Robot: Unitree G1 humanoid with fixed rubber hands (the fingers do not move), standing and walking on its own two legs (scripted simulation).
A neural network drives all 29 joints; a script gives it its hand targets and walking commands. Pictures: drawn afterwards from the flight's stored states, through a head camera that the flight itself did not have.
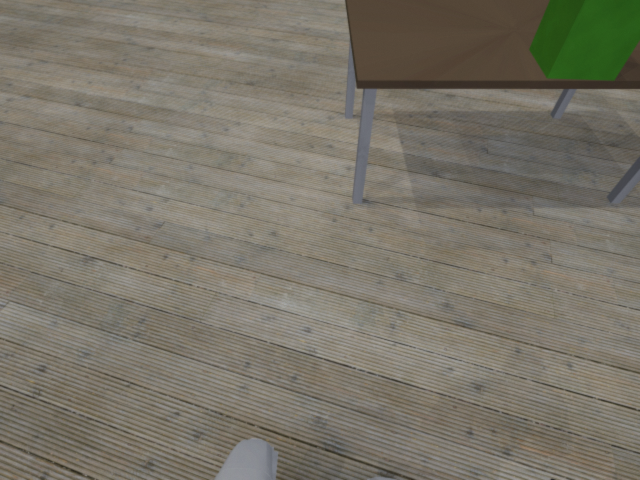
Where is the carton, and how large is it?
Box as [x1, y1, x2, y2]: [529, 0, 639, 80]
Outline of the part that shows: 550,0 529,48 546,77 613,80 639,40 639,0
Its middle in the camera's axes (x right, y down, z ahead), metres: +0.84 -0.67 +1.19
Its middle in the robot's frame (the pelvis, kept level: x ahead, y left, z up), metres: +1.37 -0.79 -0.03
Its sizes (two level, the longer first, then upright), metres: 0.210 0.200 0.250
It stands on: a table, 0.58 m high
